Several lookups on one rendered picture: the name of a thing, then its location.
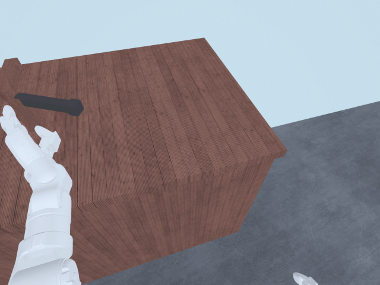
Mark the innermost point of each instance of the counter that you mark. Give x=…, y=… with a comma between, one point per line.
x=168, y=153

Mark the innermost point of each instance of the robot left hand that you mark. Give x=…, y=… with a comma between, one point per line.
x=22, y=146

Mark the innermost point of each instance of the tap lever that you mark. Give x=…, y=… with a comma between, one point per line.
x=73, y=107

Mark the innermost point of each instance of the robot left forearm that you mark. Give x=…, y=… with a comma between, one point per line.
x=47, y=235

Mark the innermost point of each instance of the robot right hand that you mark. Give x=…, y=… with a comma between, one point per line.
x=303, y=280

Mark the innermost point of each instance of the left robot upper arm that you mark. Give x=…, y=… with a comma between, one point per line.
x=62, y=271

